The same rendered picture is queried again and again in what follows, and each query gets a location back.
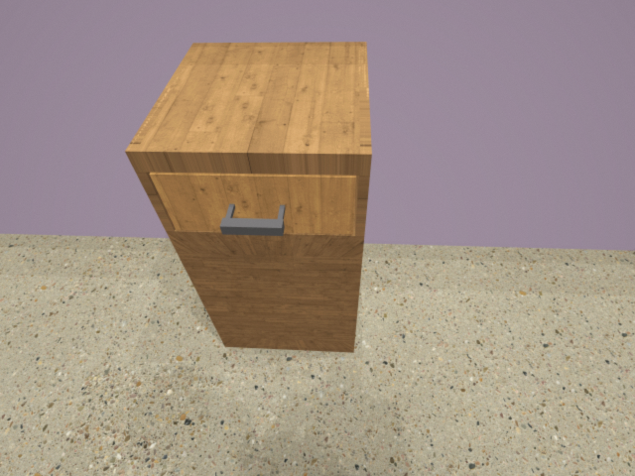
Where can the handle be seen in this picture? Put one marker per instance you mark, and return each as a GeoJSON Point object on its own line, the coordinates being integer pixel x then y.
{"type": "Point", "coordinates": [252, 226]}

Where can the cabinet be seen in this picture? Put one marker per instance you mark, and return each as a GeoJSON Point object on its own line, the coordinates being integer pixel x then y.
{"type": "Point", "coordinates": [273, 109]}

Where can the drawer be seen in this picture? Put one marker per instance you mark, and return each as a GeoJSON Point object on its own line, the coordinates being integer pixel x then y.
{"type": "Point", "coordinates": [314, 203]}

